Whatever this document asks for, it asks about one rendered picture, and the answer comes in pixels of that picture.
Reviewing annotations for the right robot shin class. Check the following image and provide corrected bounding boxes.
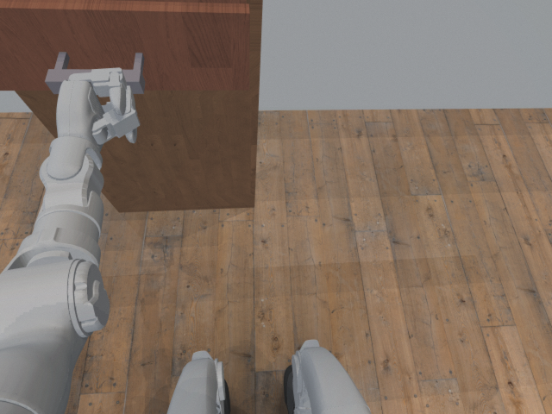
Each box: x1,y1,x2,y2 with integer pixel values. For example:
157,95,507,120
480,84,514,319
292,340,320,414

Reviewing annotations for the left robot hand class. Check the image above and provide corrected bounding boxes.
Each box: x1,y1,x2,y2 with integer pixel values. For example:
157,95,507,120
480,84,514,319
56,67,140,153

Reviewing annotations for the handle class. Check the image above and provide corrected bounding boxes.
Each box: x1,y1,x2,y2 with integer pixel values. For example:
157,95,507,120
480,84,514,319
45,52,145,94

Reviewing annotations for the robot right thigh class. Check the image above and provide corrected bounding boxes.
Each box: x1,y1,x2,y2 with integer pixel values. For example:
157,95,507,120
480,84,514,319
292,347,372,414

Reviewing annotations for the cabinet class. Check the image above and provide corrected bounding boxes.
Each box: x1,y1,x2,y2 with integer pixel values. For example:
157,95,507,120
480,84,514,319
15,0,263,213

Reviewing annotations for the robot left forearm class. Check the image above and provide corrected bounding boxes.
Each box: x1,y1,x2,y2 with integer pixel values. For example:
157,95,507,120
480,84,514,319
0,136,104,275

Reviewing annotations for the left robot upper arm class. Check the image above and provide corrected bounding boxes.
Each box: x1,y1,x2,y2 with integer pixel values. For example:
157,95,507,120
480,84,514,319
0,259,110,414

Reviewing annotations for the drawer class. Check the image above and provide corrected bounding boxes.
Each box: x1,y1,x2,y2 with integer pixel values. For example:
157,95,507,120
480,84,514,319
0,0,250,91

